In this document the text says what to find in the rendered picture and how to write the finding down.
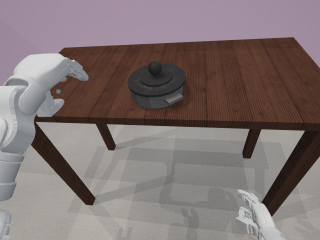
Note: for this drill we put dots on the knob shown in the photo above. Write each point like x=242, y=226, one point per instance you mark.
x=154, y=68

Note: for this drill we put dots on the robot right hand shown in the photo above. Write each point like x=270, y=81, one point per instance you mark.
x=259, y=216

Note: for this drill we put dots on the left robot upper arm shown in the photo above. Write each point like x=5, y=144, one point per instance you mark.
x=5, y=220

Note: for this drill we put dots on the lid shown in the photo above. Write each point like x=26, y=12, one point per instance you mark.
x=170, y=79

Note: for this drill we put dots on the left robot forearm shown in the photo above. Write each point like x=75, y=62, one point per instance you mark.
x=20, y=99

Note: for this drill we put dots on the robot left hand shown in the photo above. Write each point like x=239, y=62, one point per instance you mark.
x=48, y=69

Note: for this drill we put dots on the table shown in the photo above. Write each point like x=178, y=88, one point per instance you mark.
x=255, y=84

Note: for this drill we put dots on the pot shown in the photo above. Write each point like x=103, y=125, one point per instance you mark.
x=158, y=102

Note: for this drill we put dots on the right robot forearm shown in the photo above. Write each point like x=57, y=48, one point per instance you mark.
x=270, y=233

